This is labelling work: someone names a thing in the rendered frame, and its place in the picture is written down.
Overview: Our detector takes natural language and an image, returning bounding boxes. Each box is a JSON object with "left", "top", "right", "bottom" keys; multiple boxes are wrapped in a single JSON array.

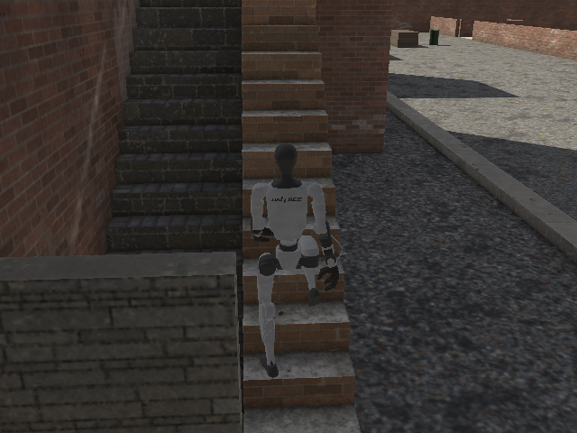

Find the right robot upper arm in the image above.
[{"left": 306, "top": 182, "right": 327, "bottom": 235}]

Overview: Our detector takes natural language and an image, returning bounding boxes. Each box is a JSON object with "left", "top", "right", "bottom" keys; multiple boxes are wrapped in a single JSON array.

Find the left robot upper arm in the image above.
[{"left": 251, "top": 183, "right": 268, "bottom": 230}]

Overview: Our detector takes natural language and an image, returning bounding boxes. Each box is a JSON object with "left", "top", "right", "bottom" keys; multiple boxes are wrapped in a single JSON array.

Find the left robot forearm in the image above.
[{"left": 250, "top": 219, "right": 262, "bottom": 237}]

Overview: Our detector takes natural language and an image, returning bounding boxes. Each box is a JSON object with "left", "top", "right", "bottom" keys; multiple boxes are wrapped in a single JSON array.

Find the left robot hand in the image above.
[{"left": 253, "top": 227, "right": 274, "bottom": 242}]

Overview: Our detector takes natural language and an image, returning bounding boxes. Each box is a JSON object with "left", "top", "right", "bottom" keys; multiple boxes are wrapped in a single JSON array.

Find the right robot forearm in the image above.
[{"left": 318, "top": 220, "right": 337, "bottom": 268}]

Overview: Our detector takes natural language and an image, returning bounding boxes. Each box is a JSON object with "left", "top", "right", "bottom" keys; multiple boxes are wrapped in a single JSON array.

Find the right robot hand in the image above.
[{"left": 317, "top": 265, "right": 339, "bottom": 291}]

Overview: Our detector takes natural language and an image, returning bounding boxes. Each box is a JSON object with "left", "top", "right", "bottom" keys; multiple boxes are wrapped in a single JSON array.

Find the robot left thigh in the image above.
[{"left": 257, "top": 253, "right": 277, "bottom": 319}]

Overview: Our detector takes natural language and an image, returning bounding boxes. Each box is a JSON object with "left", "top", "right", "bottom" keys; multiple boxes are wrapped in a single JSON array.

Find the humanoid robot head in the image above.
[{"left": 271, "top": 143, "right": 302, "bottom": 189}]

